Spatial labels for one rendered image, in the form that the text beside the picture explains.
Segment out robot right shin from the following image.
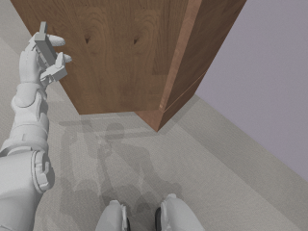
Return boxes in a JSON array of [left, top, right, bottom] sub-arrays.
[[161, 193, 176, 231]]

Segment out left robot hand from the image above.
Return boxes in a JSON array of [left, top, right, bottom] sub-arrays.
[[18, 32, 72, 90]]

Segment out robot left thigh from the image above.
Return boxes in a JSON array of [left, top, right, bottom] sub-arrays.
[[95, 204, 128, 231]]

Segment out cupboard door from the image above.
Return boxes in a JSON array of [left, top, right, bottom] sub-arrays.
[[10, 0, 189, 116]]

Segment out robot left forearm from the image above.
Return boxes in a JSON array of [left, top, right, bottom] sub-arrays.
[[0, 83, 50, 158]]

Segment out left robot upper arm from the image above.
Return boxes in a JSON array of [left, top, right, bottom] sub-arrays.
[[0, 150, 55, 231]]

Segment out handle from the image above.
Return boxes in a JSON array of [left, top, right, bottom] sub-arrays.
[[34, 21, 58, 66]]

